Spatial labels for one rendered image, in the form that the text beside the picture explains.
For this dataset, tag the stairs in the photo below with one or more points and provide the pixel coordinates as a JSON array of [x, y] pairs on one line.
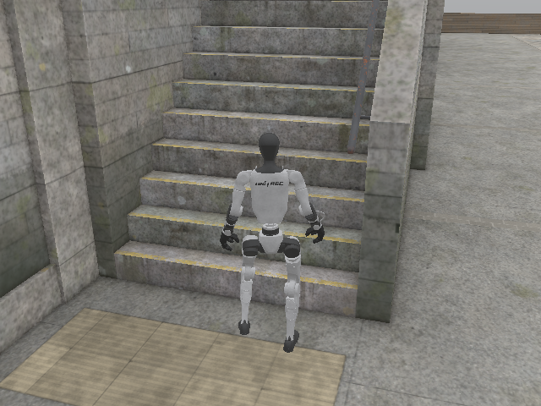
[[286, 67]]

